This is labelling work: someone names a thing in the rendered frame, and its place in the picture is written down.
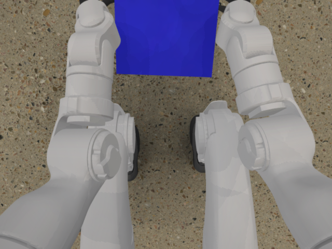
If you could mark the right robot hand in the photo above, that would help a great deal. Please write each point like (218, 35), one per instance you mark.
(222, 8)

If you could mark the left robot upper arm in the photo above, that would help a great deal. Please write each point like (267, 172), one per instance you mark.
(51, 217)

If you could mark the robot right forearm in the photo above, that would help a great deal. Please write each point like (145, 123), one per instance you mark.
(254, 65)

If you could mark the right robot upper arm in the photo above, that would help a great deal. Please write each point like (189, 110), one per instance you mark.
(281, 148)

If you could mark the carton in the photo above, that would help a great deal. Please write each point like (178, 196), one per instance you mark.
(166, 37)

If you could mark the robot left thigh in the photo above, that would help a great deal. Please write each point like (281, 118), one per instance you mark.
(107, 224)

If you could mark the robot left forearm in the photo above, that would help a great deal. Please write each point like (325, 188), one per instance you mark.
(89, 69)

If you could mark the robot right shin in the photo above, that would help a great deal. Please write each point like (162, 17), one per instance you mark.
(220, 105)

